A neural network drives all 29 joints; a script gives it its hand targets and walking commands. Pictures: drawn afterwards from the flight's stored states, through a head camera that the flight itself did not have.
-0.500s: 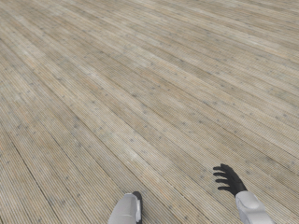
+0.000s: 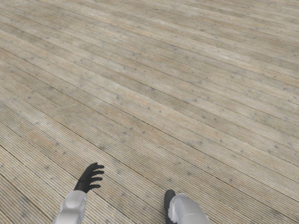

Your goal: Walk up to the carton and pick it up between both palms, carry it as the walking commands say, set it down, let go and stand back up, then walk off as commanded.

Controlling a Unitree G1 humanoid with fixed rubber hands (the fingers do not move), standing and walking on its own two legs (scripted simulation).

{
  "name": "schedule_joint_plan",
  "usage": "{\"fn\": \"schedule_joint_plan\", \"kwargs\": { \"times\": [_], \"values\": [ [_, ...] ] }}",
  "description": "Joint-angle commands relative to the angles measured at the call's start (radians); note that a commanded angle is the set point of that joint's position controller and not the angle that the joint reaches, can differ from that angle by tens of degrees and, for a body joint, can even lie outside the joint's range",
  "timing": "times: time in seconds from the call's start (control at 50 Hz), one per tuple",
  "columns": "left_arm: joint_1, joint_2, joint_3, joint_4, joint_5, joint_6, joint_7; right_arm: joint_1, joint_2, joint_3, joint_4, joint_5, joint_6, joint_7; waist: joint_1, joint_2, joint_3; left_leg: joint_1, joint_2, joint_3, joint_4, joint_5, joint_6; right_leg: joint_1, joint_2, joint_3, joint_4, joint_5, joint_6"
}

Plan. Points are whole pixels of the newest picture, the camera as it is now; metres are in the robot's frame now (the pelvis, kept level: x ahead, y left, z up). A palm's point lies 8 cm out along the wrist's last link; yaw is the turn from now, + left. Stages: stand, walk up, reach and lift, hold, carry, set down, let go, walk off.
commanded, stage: walk off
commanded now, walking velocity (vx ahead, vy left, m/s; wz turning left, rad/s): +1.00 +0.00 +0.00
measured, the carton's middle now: out of the picture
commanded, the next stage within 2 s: stand in 0.04 s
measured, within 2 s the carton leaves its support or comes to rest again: neither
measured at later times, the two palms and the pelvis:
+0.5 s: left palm (73, 169) +0.34 +0.24 -0.13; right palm (193, 111) +0.51 -0.22 -0.12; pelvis +0.39 +0.00 +0.00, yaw -1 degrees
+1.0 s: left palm (90, 136) +0.45 +0.19 -0.12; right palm (206, 126) +0.44 -0.26 -0.12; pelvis +0.45 -0.03 +0.03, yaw -1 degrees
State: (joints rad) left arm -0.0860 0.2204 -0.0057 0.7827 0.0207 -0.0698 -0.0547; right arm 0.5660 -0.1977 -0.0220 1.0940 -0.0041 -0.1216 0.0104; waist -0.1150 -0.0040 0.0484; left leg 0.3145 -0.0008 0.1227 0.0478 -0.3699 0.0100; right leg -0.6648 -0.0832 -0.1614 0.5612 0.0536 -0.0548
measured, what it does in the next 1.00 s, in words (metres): walks ahead: right foot, then left foot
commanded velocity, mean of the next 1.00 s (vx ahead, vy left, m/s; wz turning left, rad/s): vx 0.02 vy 0.00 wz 0.00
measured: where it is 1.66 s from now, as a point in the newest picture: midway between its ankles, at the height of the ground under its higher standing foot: (149, 176)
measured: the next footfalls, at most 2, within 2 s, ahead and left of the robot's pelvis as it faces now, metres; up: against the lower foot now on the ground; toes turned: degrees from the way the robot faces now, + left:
right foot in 0.06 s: +0.27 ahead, -0.11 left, +0.00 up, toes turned -8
left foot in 0.44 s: +0.56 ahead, +0.08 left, +0.00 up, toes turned +5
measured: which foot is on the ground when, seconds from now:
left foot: down 0.00-0.04, up 0.06-0.42, down 0.44-1.00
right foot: up 0.00-0.04, down 0.06-0.46, up 0.48-0.74, down 0.76-1.00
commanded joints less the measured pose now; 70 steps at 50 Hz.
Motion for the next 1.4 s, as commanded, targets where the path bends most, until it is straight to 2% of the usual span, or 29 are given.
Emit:
{"fn": "schedule_joint_plan", "kwargs": {
  "times": [0.0,0.02,0.04,0.06,0.08,0.1,0.12,0.16,0.2,0.26,0.3,0.34,0.4,0.42,0.44,0.46,0.48,0.52,0.56,0.6,0.68,0.74,0.76,0.78,0.8,0.82,0.86,1.0,1.38],
  "values": [
    [0.226,0.142,0.041,0.012,0.008,-0.008,0.029,-0.054,-0.253,-0.049,-0.038,-0.016,0.015,-0.028,0.225,0.194,-0.082,-0.152,0.249,0.001,0.387,1.416,0.077,0.422,0.121,-0.012,0.011,-0.152,-0.054],
    [0.442,0.177,0.061,0.080,0.010,-0.009,0.040,-0.103,-0.267,-0.057,-0.049,-0.016,0.028,-0.035,0.330,0.199,-0.163,-0.229,0.234,0.017,0.658,1.321,0.073,0.622,0.098,0.013,-0.060,-0.151,-0.070],
    [0.625,0.257,0.085,0.133,0.035,-0.011,0.055,-0.103,-0.208,-0.047,-0.077,-0.018,0.029,-0.034,0.380,0.129,-0.281,-0.452,0.183,-0.009,1.004,0.931,0.068,0.892,-0.060,0.169,-0.002,-0.217,-0.089],
    [0.599,0.340,0.110,0.132,0.059,-0.017,0.052,0.051,-0.016,-0.005,-0.115,0.038,0.020,-0.016,0.233,-0.239,-0.397,-0.913,-0.008,-0.077,1.459,-0.117,0.001,1.193,-0.433,0.737,-0.088,-0.085,-0.251],
    [0.591,0.303,0.111,0.145,0.027,-0.019,0.037,-0.039,-0.114,-0.026,-0.125,0.041,0.007,-0.035,0.259,-0.109,-0.446,-0.955,0.013,-0.217,1.527,-0.086,0.030,1.142,-0.386,0.815,-0.181,0.136,-0.233],
    [0.517,0.240,0.096,0.160,0.029,-0.034,0.035,-0.142,-0.128,-0.036,-0.150,0.040,-0.001,-0.042,0.219,-0.074,-0.256,-0.986,0.064,-0.194,1.481,-0.005,0.023,0.964,-0.348,0.571,-0.168,0.369,-0.200],
    [0.472,0.161,0.076,0.174,0.026,-0.044,0.032,-0.188,-0.114,-0.035,-0.157,0.025,-0.002,-0.041,0.188,0.007,-0.141,-0.965,0.089,-0.176,1.405,0.020,0.021,0.802,-0.306,0.459,-0.176,0.459,-0.169],
    [0.432,0.057,0.038,0.199,0.007,-0.055,0.045,-0.182,-0.056,-0.028,-0.155,-0.011,0.032,-0.019,0.109,-0.031,-0.064,-0.861,0.116,-0.178,1.262,0.029,0.002,0.574,-0.226,0.285,-0.247,0.526,-0.103],
    [0.429,0.075,0.036,0.219,-0.010,-0.065,0.050,-0.176,-0.018,-0.021,-0.155,-0.022,0.066,-0.005,0.058,-0.066,-0.043,-0.780,0.113,-0.136,1.112,0.034,-0.018,0.469,-0.188,0.185,-0.290,0.631,-0.081],
    [0.385,0.113,0.039,0.218,-0.015,-0.073,0.044,-0.295,-0.006,-0.001,-0.197,-0.013,0.073,0.003,0.045,-0.120,-0.015,-0.703,0.068,-0.035,0.770,0.222,-0.032,0.387,-0.075,0.031,-0.325,0.647,-0.054],
    [0.441,0.112,0.039,0.237,-0.022,-0.070,0.039,-0.367,-0.020,0.005,-0.202,-0.005,0.062,0.008,0.083,-0.108,-0.028,-0.623,0.024,0.016,0.604,0.428,-0.050,0.415,-0.055,0.025,-0.318,0.532,-0.042],
    [0.470,0.138,0.050,0.246,-0.027,-0.063,0.042,-0.370,-0.044,0.002,-0.190,-0.009,0.056,0.006,0.092,-0.119,-0.042,-0.582,0.018,-0.005,0.525,0.504,-0.044,0.476,-0.082,0.052,-0.296,0.453,-0.025],
    [0.456,0.141,0.059,0.248,-0.030,-0.037,0.063,-0.243,-0.110,-0.021,-0.133,-0.027,0.036,-0.005,0.039,-0.112,-0.064,-0.463,0.006,-0.011,0.413,0.504,-0.003,0.547,-0.087,0.055,-0.082,0.435,0.019],
    [0.481,0.136,0.059,0.249,-0.033,-0.028,0.068,-0.174,-0.146,-0.031,-0.103,-0.035,0.020,-0.008,0.022,-0.057,-0.089,-0.374,0.041,-0.022,0.348,0.657,0.012,0.534,-0.047,0.040,0.059,0.306,0.040],
    [0.519,0.102,0.050,0.233,-0.034,-0.021,0.073,-0.114,-0.207,-0.046,-0.090,-0.048,0.008,-0.012,0.022,0.055,-0.158,-0.216,0.223,-0.147,0.437,1.213,0.043,0.415,0.002,0.026,0.259,-0.058,0.065],
    [0.727,-0.005,0.032,0.269,-0.077,0.001,0.082,-0.100,-0.211,-0.032,-0.094,-0.050,0.010,-0.008,0.084,0.234,-0.355,-0.023,0.501,-0.409,0.489,1.689,0.240,0.292,0.105,0.103,0.573,-0.751,0.097],
    [0.719,0.044,0.042,0.295,-0.055,0.024,0.093,-0.133,-0.179,-0.025,-0.107,-0.008,0.021,-0.005,0.084,0.114,-0.381,-0.128,0.491,-0.422,0.425,1.583,0.274,0.334,0.075,0.207,0.600,-0.725,0.102],
    [0.558,0.039,0.044,0.261,-0.016,0.041,0.085,-0.295,-0.092,0.002,-0.126,0.000,0.034,-0.018,0.123,0.072,-0.193,-0.380,0.372,-0.309,0.322,1.146,0.221,0.332,0.021,0.210,0.498,-0.625,0.102],
    [0.546,0.022,0.048,0.272,0.000,0.064,0.078,-0.322,-0.064,0.019,-0.115,-0.008,0.043,-0.035,0.155,0.108,-0.132,-0.528,0.294,-0.219,0.279,1.027,0.163,0.424,0.005,0.197,0.358,-0.562,0.112],
    [0.562,-0.006,0.039,0.292,-0.005,0.091,0.079,-0.301,-0.092,0.015,-0.095,-0.014,0.047,-0.036,0.164,0.114,-0.147,-0.551,0.268,-0.196,0.255,0.865,0.148,0.474,0.027,0.157,0.253,-0.551,0.116],
    [0.484,0.002,0.034,0.294,-0.010,0.116,0.086,-0.315,-0.114,0.000,-0.082,-0.015,0.073,-0.027,0.154,0.136,-0.124,-0.632,0.230,-0.206,0.185,0.269,0.127,0.513,0.033,0.123,0.087,-0.425,0.101],
    [0.475,0.015,0.030,0.300,-0.002,0.105,0.085,-0.319,-0.105,-0.008,-0.073,0.000,0.101,-0.027,0.160,0.100,-0.037,-0.767,0.195,-0.220,0.118,-0.147,0.042,0.603,0.004,0.132,-0.125,-0.271,0.069],
    [0.476,0.030,0.028,0.294,0.006,0.092,0.086,-0.302,-0.091,-0.008,-0.066,0.004,0.107,-0.025,0.153,0.061,-0.009,-0.781,0.175,-0.210,0.136,-0.138,0.009,0.596,-0.057,0.186,-0.196,-0.297,0.057],
    [0.432,0.057,0.031,0.286,-0.002,0.082,0.086,-0.284,-0.064,-0.009,-0.068,0.011,0.116,-0.024,0.119,-0.048,0.039,-0.691,0.110,-0.146,0.175,-0.033,-0.012,0.421,-0.084,0.244,-0.254,-0.465,0.042],
    [0.389,0.052,0.029,0.285,-0.008,0.073,0.086,-0.272,-0.046,-0.004,-0.057,0.003,0.119,-0.021,0.097,-0.114,0.053,-0.555,0.097,-0.118,0.245,0.105,-0.018,0.304,-0.089,0.267,-0.321,-0.546,0.039],
    [0.359,0.043,0.026,0.278,-0.012,0.063,0.087,-0.241,-0.032,0.000,-0.044,-0.004,0.118,-0.020,0.075,-0.121,0.044,-0.477,0.094,-0.107,0.281,0.184,-0.018,0.263,-0.094,0.270,-0.359,-0.548,0.042],
    [0.350,0.040,0.027,0.277,-0.018,0.050,0.090,-0.206,-0.044,-0.002,-0.022,-0.006,0.114,-0.020,0.064,-0.082,0.031,-0.436,0.103,-0.114,0.290,0.245,-0.013,0.282,-0.075,0.247,-0.369,-0.481,0.043],
    [0.453,0.010,0.022,0.316,-0.013,0.046,0.091,-0.207,-0.038,-0.002,0.003,-0.002,0.108,-0.029,0.099,-0.004,0.032,-0.487,0.119,-0.128,0.260,0.241,-0.013,0.391,-0.045,0.213,-0.321,-0.363,0.031],
    [0.515,-0.029,0.007,0.355,-0.013,0.040,0.097,-0.171,-0.001,0.006,0.062,0.000,0.108,-0.045,0.106,0.001,0.034,-0.475,0.127,-0.120,0.286,0.313,-0.010,0.450,-0.029,0.190,-0.292,-0.233,0.023]
  ]
}}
